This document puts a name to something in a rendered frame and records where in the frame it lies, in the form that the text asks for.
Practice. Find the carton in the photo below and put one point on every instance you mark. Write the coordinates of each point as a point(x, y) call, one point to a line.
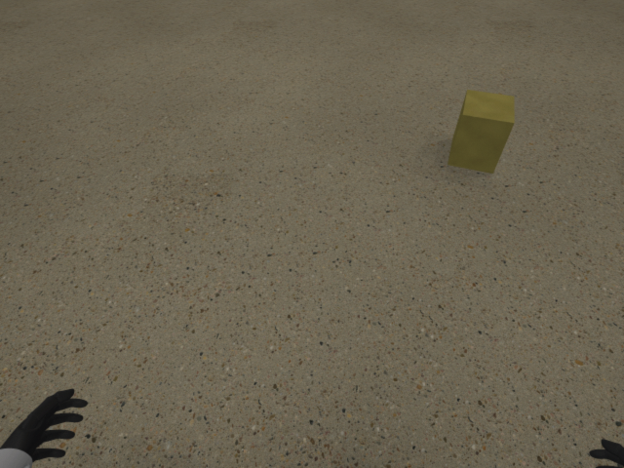
point(484, 125)

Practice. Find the robot left forearm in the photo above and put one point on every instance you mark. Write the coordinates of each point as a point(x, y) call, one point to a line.
point(14, 458)

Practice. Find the left robot hand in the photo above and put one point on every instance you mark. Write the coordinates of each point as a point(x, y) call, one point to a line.
point(31, 433)

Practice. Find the right robot hand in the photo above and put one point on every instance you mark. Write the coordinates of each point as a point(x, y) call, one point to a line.
point(611, 451)

